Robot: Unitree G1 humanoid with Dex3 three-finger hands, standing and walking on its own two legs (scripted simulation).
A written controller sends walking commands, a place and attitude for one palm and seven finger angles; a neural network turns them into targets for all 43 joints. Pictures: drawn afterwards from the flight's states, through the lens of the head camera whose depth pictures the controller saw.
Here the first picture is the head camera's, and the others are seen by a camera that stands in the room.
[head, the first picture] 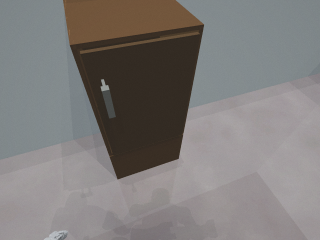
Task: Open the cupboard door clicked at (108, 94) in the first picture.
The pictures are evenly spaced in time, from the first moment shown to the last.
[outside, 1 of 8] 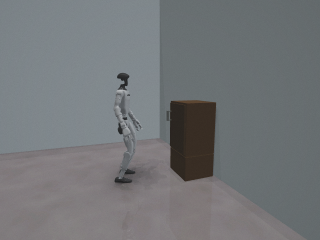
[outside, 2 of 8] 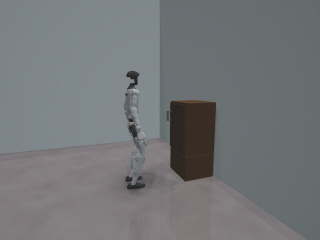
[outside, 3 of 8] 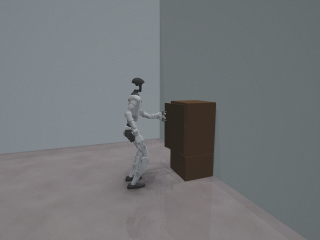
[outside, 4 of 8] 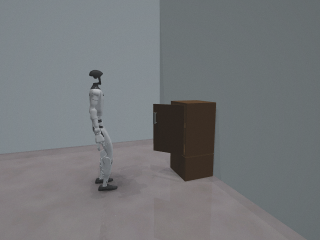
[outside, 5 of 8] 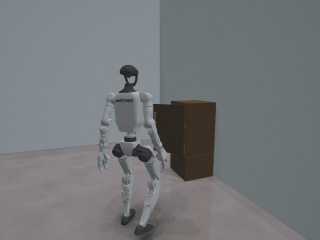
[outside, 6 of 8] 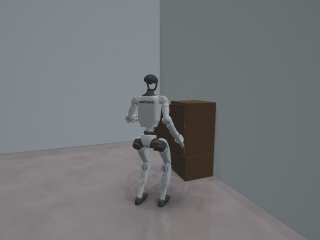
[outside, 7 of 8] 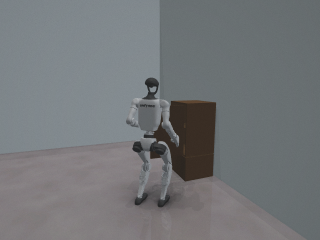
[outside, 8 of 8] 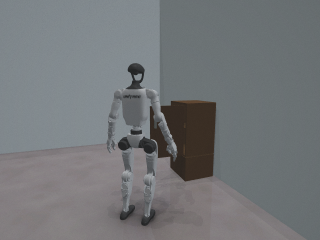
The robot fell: no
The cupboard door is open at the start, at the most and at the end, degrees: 0 87 87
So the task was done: yes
